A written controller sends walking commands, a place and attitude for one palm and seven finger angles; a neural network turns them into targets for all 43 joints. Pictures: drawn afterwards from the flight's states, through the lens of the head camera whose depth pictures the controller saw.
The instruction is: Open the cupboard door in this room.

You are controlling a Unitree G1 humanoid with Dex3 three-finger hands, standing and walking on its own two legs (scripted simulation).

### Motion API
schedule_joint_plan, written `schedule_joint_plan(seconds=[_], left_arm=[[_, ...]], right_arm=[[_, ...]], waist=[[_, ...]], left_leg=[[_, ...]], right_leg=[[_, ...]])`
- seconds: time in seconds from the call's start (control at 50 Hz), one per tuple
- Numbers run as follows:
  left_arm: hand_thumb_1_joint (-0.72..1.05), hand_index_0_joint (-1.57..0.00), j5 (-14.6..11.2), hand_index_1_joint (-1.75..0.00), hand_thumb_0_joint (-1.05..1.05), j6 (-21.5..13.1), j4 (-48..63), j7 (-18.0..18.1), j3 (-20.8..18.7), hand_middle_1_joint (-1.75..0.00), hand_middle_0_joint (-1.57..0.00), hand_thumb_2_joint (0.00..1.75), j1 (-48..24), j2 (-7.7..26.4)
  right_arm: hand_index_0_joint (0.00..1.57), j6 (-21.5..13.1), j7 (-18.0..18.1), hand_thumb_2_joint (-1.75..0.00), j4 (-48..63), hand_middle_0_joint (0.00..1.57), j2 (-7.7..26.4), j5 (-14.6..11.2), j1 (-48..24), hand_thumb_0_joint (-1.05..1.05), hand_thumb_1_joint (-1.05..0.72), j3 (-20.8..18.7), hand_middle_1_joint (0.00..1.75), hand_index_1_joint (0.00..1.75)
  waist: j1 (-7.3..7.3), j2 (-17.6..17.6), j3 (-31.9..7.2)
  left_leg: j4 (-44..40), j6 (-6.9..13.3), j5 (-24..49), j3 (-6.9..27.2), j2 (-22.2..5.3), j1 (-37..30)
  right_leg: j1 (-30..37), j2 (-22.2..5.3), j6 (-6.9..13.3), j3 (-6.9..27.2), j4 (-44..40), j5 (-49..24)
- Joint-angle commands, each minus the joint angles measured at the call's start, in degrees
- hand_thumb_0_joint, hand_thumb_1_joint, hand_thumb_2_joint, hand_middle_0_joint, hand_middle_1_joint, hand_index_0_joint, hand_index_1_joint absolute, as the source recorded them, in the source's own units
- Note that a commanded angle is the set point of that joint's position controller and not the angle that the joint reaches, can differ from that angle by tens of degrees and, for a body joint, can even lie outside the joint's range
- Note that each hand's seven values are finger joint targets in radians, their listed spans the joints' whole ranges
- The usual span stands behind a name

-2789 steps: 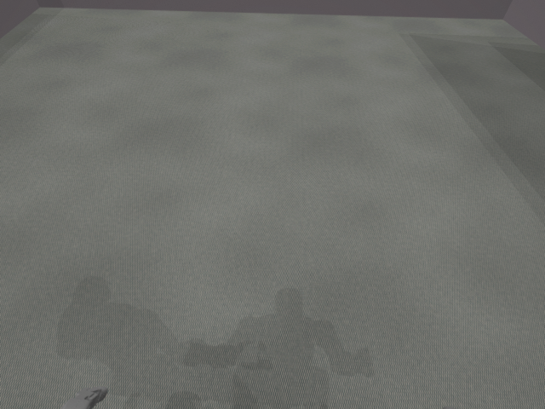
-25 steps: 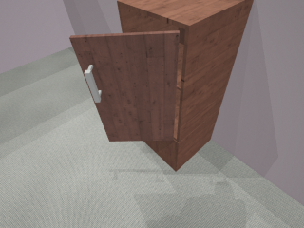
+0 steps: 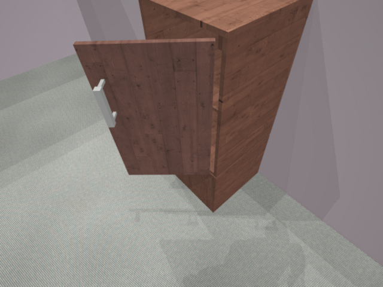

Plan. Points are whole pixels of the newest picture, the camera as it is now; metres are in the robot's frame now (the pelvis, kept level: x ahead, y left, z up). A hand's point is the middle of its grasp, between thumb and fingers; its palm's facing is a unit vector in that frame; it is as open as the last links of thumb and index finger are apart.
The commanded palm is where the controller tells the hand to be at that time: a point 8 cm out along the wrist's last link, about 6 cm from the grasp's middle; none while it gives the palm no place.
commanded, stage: come to a stop and stand still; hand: left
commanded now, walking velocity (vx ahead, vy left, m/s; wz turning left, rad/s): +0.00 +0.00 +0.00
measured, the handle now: (107, 103) +0.59 +0.28 +0.04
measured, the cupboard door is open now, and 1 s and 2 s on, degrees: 48 48 48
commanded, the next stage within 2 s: look again from close up in 0.44 s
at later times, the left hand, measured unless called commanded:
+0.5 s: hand out of the picture +0.02 +0.16 -0.17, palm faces +0.04 -0.98 -0.21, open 7.3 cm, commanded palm none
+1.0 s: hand out of the picture +0.03 +0.17 -0.17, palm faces +0.04 -0.98 -0.21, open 7.3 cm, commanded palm none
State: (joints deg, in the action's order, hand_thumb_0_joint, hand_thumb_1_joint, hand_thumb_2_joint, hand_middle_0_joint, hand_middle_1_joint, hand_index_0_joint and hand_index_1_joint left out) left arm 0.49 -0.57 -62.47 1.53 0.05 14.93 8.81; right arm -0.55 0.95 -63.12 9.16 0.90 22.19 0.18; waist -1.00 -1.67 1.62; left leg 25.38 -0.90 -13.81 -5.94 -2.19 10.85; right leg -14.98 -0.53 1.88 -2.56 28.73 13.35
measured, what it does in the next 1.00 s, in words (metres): stands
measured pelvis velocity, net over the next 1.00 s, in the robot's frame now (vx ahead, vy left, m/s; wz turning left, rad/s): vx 0.04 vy -0.01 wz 0.01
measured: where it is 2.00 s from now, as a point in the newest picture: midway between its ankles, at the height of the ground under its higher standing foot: outside the picture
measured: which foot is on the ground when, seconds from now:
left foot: down 0.00-1.00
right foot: down 0.00-1.00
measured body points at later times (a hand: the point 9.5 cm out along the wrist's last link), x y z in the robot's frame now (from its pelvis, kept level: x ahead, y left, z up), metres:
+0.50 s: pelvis +0.03 -0.01 +0.00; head +0.04 -0.02 +0.45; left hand +0.02 +0.22 -0.15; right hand +0.03 -0.22 -0.17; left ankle +0.00 +0.13 -0.74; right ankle +0.02 -0.10 -0.74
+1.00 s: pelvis +0.04 -0.01 +0.00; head +0.05 -0.02 +0.45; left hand +0.03 +0.22 -0.15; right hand +0.02 -0.21 -0.17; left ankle +0.00 +0.13 -0.74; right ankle +0.02 -0.10 -0.74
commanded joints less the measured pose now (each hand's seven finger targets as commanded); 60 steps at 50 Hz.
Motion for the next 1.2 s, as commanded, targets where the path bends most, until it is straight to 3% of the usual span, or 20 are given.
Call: schedule_joint_plan(seconds=[0.0,0.26,0.36,0.42,0.62,0.72,0.88,1.0,1.18], left_arm=[[0.9,-0.2,-0.05,-0.3,0.0,-1.09,1.44,0.1,-1.17,-0.3,-0.2,0.9,2.58,5.67],[0.9,-0.2,0.12,-0.3,0.0,-1.33,0.23,0.38,-1.21,-0.3,-0.2,0.9,3.06,5.03],[0.9,-0.2,0.21,-0.3,0.0,-1.3,-0.03,0.42,-1.2,-0.3,-0.2,0.9,3.04,4.93],[0.9,-0.2,0.23,-0.3,0.0,-1.34,-0.12,0.45,-1.19,-0.3,-0.2,0.9,3.36,4.88],[0.9,-0.2,0.22,-0.3,0.0,-1.52,-0.48,0.48,-1.29,-0.3,-0.2,0.9,4.05,4.94],[0.9,-0.2,0.2,-0.3,0.0,-1.37,-0.7,0.48,-1.13,-0.3,-0.2,0.9,4.2,4.57],[0.9,-0.2,0.11,-0.3,0.0,-1.46,-0.64,0.55,-1.24,-0.3,-0.2,0.9,4.28,4.67],[0.9,-0.2,0.2,-0.3,0.0,-1.37,-0.55,0.57,-1.16,-0.3,-0.2,0.9,4.5,4.37],[0.9,-0.2,0.2,-0.3,0.0,-1.6,-0.3,0.6,-1.43,-0.3,-0.2,0.9,4.95,5.17]], right_arm=[[0.2,-1.31,0.62,-0.9,1.17,0.2,3.46,0.07,1.7,0.0,-0.9,-0.5,0.3,0.3],[0.2,-1.27,1.0,-0.9,-0.25,0.2,2.92,-0.01,0.74,0.0,-0.9,-0.66,0.3,0.3],[0.2,-1.1,1.07,-0.9,-0.53,0.2,2.83,-0.01,-0.07,0.0,-0.9,-0.64,0.3,0.3],[0.2,-1.18,1.12,-0.9,-0.48,0.2,3.03,-0.02,-0.69,0.0,-0.9,-0.66,0.3,0.3],[0.2,-1.41,1.34,-0.9,-0.67,0.2,3.33,-0.03,-1.35,0.0,-0.9,-0.72,0.3,0.3],[0.2,-1.21,1.36,-0.9,-1.03,0.2,3.09,-0.04,-1.37,0.0,-0.9,-0.64,0.3,0.3],[0.2,-1.37,1.4,-0.9,-1.56,0.2,2.85,0.01,-0.81,0.0,-0.9,-0.59,0.3,0.3],[0.2,-1.26,1.39,-0.9,-1.84,0.2,2.28,-0.03,-0.59,0.0,-0.9,-0.62,0.3,0.3],[0.2,-1.21,1.23,-0.9,-2.04,0.2,2.72,0.02,-0.19,0.0,-0.9,-0.73,0.3,0.3]], waist=[[0.91,1.77,1.96],[0.58,2.15,1.27],[0.42,2.98,2.81],[0.53,1.26,2.66],[0.77,0.87,0.95],[0.92,1.64,2.86],[0.99,1.57,1.57],[1.15,2.45,2.97],[1.41,1.12,1.46]], left_leg=[[-5.66,2.25,1.48,5.25,-3.96,2.11],[-4.84,1.96,5.38,4.41,-4.26,-0.83],[-5.34,1.8,5.07,4.43,-4.3,-0.96],[-5.29,1.86,6.45,4.47,-4.35,-1.81],[-5.11,1.7,8.49,4.21,-4.61,-3.07],[-5.7,1.71,6.49,4.4,-4.49,-2.14],[-5.61,1.67,8.21,4.41,-4.56,-2.67],[-6.03,1.78,6.96,4.61,-4.49,-2.11],[-5.06,1.67,5.77,4.04,-3.83,-1.97]], right_leg=[[1.44,-5.29,1.21,6.87,-7.17,-1.35],[2.44,-5.33,1.17,6.56,-6.58,-9.17],[1.84,-5.28,1.02,6.34,-7.14,-8.8],[2.06,-5.25,0.99,6.29,-7.11,-10.1],[4.06,-5.33,1.13,6.1,-6.81,-13.69],[3.3,-5.23,1.06,6.01,-7.67,-10.93],[4.65,-5.36,1.14,5.64,-7.16,-13.15],[4.16,-5.24,1.03,5.37,-7.84,-10.84],[5.5,-6.23,1.54,6.06,-7.64,-10.74]])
